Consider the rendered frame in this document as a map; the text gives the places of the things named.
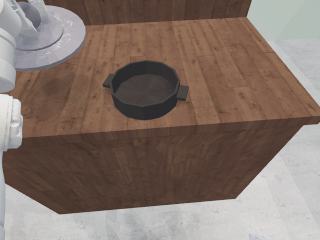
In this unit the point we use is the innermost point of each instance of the robot left upper arm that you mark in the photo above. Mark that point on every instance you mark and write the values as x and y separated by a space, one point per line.
11 124

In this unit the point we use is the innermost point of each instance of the knob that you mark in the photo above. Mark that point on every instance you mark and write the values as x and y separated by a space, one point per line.
31 13

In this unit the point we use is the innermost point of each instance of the left robot hand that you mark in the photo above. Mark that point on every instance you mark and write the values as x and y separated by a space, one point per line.
27 27

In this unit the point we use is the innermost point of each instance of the pot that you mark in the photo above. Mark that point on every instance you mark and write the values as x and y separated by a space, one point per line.
145 90

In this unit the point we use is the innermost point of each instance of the table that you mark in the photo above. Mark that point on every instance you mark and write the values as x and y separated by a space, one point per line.
80 154

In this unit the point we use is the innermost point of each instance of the lid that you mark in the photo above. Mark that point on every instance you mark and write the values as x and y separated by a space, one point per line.
60 36

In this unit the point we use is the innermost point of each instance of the left robot forearm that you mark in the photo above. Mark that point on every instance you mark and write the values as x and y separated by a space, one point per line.
10 27

